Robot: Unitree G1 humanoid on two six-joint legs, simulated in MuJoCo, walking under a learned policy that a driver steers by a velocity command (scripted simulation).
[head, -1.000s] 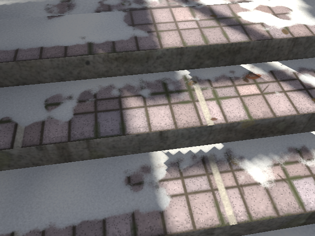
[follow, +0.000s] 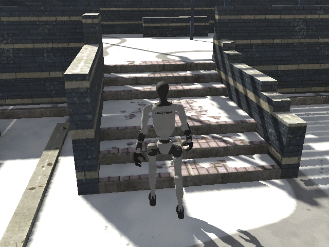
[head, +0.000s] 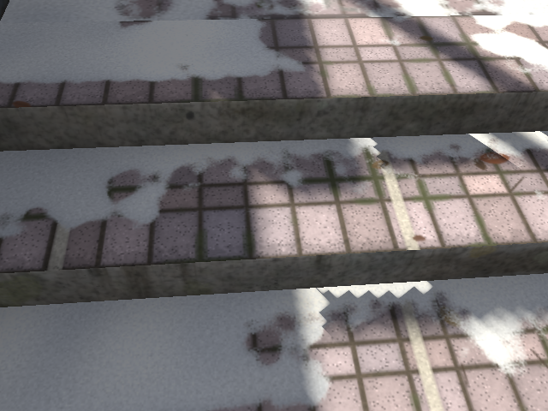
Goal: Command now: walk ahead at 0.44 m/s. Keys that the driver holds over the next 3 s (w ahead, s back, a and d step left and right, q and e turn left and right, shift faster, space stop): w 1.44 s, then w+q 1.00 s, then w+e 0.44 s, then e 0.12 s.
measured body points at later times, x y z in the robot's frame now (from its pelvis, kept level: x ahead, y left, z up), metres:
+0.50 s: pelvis +0.23 +0.08 +0.00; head +0.24 +0.10 +0.45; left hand +0.39 +0.24 -0.12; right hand +0.08 -0.10 -0.13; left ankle +0.12 +0.15 -0.73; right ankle +0.35 -0.05 -0.44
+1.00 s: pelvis +0.52 +0.06 +0.13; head +0.53 +0.07 +0.58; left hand +0.46 +0.24 -0.02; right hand +0.69 -0.13 +0.02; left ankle +0.60 +0.21 -0.30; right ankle +0.47 +0.00 -0.59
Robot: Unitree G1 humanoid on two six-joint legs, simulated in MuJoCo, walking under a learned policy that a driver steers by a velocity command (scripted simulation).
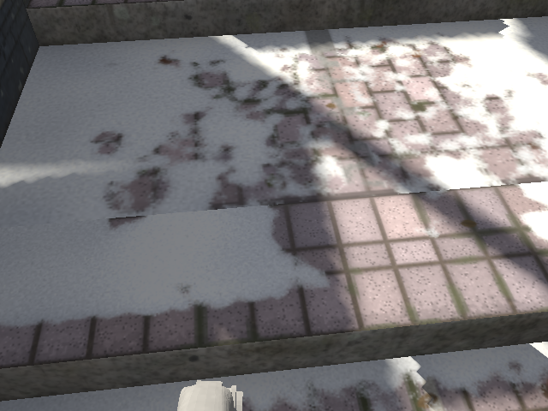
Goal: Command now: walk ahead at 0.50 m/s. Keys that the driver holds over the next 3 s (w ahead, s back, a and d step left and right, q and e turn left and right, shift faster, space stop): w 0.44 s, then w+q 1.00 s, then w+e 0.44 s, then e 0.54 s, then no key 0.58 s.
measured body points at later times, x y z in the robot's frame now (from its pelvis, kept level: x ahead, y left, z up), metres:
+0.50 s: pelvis +0.31 +0.05 +0.13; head +0.32 +0.05 +0.58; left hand +0.46 +0.28 +0.01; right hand +0.25 -0.17 -0.02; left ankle +0.30 +0.13 -0.59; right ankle +0.38 -0.11 -0.38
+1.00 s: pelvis +0.62 -0.02 +0.24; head +0.63 -0.02 +0.69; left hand +0.62 +0.23 +0.09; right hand +0.77 -0.25 +0.11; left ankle +0.57 +0.11 -0.29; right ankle +0.67 -0.11 -0.45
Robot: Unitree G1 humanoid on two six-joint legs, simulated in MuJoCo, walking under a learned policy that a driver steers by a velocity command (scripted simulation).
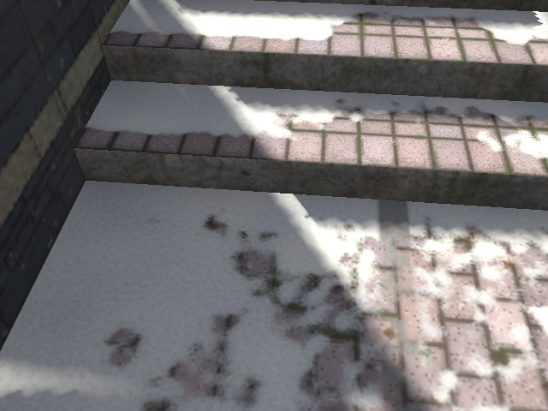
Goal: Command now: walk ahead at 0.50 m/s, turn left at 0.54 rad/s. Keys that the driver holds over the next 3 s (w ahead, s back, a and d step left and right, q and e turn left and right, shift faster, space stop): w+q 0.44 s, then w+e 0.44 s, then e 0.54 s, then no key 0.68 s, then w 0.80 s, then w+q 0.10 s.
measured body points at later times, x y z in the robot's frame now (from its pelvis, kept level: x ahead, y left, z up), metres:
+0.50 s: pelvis +0.28 +0.09 +0.04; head +0.28 +0.08 +0.49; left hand +0.21 +0.31 -0.11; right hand +0.48 -0.11 -0.09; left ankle +0.30 +0.18 -0.68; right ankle +0.08 -0.10 -0.60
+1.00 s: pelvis +0.58 +0.12 +0.03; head +0.61 +0.12 +0.48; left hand +0.73 +0.38 -0.08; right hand +0.62 -0.13 -0.11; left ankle +0.32 +0.19 -0.61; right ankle +0.71 +0.06 -0.68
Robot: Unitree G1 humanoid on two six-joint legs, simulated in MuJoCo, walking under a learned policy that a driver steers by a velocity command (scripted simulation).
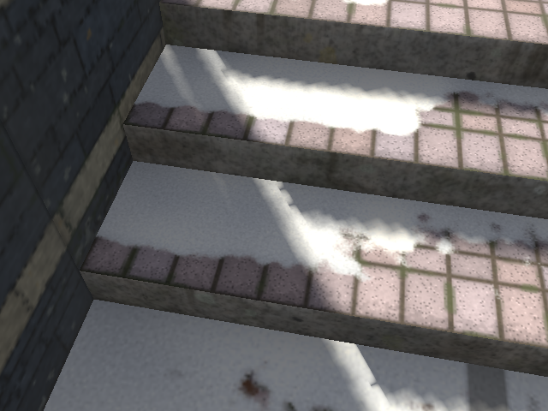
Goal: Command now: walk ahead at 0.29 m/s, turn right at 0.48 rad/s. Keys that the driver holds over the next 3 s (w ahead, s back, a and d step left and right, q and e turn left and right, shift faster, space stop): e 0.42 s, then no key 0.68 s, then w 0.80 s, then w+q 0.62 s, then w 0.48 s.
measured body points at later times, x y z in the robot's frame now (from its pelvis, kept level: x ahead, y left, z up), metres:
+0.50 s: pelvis +0.12 +0.03 +0.02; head +0.15 +0.04 +0.47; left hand +0.30 +0.28 -0.11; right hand +0.18 -0.26 -0.08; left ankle +0.18 +0.13 -0.72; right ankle +0.10 -0.08 -0.68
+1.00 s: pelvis +0.12 +0.00 +0.02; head +0.12 -0.01 +0.47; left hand +0.34 +0.18 -0.09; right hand +0.12 -0.29 -0.11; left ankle +0.19 +0.13 -0.72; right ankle +0.07 -0.11 -0.72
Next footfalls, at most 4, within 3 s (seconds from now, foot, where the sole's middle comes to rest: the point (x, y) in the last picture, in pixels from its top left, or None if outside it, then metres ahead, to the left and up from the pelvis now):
0.42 left None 0.22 0.11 -0.75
0.80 right None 0.10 -0.12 -0.75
1.64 right None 0.34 -0.19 -0.75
2.26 left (323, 258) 0.80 -0.12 -0.61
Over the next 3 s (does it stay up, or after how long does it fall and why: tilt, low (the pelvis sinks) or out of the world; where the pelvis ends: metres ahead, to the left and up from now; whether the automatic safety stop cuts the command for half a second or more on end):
stays up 1.09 -0.18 0.25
